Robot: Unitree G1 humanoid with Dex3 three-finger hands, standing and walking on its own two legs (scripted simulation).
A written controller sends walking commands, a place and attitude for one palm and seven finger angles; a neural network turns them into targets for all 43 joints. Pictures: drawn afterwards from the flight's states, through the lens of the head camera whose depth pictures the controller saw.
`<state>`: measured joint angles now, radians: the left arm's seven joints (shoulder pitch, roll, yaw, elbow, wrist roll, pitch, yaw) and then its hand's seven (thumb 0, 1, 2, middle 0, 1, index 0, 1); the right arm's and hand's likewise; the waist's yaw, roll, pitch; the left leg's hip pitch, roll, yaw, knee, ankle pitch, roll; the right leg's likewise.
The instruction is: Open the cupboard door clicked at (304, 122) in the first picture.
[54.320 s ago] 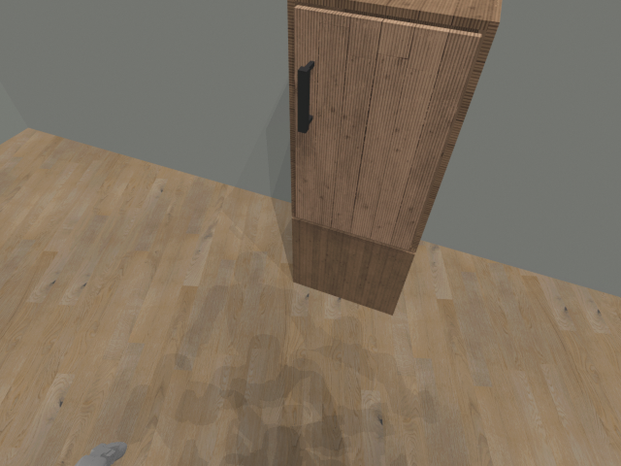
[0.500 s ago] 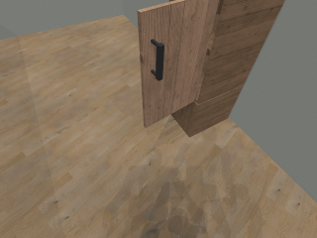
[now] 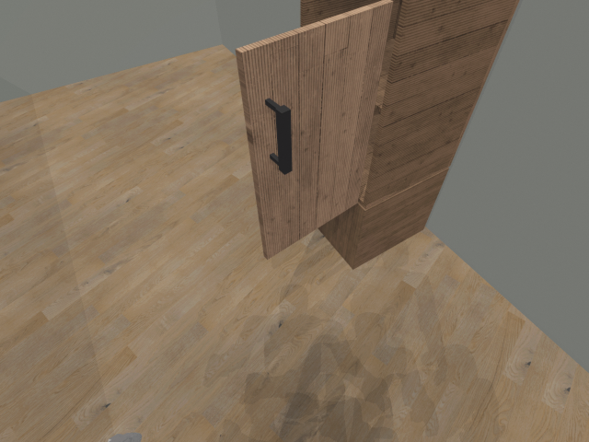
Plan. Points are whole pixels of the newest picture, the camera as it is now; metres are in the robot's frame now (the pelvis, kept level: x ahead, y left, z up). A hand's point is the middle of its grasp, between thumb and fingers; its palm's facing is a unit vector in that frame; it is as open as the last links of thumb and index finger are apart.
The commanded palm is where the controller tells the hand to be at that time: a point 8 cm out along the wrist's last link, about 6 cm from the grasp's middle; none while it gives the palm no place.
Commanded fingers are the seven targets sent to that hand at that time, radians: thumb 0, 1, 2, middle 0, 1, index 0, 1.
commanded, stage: let the arm hang, fingers relaxed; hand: left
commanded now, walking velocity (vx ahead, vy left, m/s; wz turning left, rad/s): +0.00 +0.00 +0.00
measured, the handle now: (278, 137) +0.64 +0.07 +0.05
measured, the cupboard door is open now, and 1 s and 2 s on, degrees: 96 96 96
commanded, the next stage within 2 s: look to check the result in 0.06 s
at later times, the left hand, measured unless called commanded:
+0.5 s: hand out of the picture +0.11 +0.22 -0.15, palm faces +0.00 -0.94 -0.34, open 7.4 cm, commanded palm none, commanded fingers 0.00 0.90 0.90 -0.20 -0.30 -0.20 -0.30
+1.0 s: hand out of the picture +0.13 +0.22 -0.15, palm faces -0.02 -0.95 -0.32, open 7.4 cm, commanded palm none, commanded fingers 0.00 0.90 0.90 -0.20 -0.30 -0.20 -0.30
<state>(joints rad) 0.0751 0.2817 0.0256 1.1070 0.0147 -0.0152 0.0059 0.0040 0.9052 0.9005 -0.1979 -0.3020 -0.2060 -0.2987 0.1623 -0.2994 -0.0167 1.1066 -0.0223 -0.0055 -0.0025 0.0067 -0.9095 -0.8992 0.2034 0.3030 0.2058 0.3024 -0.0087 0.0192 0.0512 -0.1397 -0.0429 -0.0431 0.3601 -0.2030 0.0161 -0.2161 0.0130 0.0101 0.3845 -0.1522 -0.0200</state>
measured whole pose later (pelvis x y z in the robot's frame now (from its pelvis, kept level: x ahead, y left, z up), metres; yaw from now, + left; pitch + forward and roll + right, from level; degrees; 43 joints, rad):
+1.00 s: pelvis +0.04 -0.02 +0.00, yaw -1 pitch -1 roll +0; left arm 0.07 0.30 0.02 1.12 0.01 -0.02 0.01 0.01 0.90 0.90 -0.20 -0.30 -0.21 -0.30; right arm 0.13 -0.32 -0.01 1.12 -0.02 0.00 -0.01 0.01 -0.91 -0.90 0.20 0.30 0.21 0.30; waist -0.01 0.02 0.06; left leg -0.05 0.00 -0.04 0.29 -0.22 -0.01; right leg -0.13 0.06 0.01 0.32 -0.17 -0.05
